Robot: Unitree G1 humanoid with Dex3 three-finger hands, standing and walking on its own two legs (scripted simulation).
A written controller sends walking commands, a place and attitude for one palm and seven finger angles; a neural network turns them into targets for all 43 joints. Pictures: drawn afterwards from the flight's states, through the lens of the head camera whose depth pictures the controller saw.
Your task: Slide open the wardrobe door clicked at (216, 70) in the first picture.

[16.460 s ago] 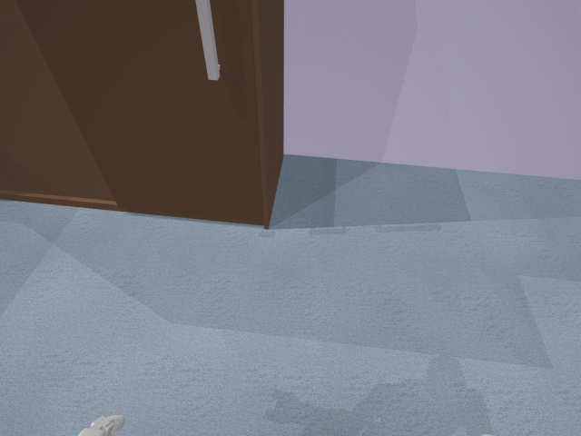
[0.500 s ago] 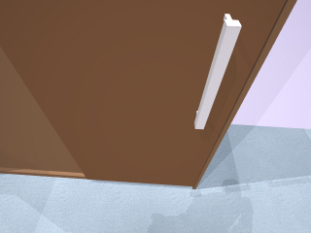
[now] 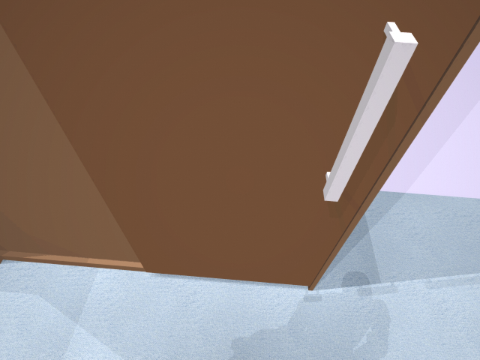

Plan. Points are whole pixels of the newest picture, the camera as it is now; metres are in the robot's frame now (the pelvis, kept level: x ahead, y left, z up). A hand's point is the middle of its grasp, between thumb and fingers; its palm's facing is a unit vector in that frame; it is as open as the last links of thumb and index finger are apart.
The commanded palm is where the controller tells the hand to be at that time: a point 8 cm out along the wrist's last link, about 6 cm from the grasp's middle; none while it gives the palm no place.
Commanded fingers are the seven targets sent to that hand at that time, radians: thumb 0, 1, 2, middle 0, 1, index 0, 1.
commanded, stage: come to a stop and stand still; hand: right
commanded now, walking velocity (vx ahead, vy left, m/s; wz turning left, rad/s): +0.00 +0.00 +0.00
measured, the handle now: (354, 128) +0.47 -0.16 +0.14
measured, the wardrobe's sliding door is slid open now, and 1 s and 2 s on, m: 0.00 0.00 0.00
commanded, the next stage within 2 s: look again from close up in 0.40 s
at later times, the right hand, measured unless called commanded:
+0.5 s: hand out of the picture +0.00 -0.16 -0.17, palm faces +0.01 +0.98 -0.20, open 7.3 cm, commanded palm none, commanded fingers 0.00 -0.90 -0.90 0.20 0.30 0.20 0.30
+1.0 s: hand out of the picture -0.01 -0.16 -0.17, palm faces +0.01 +0.98 -0.19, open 7.4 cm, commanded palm none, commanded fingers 0.00 -0.90 -0.90 0.20 0.30 0.20 0.30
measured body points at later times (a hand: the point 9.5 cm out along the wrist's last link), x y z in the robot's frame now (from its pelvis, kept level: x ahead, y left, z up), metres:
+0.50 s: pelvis -0.01 +0.02 +0.00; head +0.01 +0.02 +0.45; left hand +0.02 +0.25 -0.15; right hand +0.00 -0.21 -0.16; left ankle -0.04 +0.15 -0.74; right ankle -0.03 -0.11 -0.74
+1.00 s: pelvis -0.02 +0.02 +0.00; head +0.00 +0.01 +0.45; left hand -0.01 +0.24 -0.15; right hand -0.01 -0.21 -0.16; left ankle -0.04 +0.15 -0.74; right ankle -0.03 -0.11 -0.74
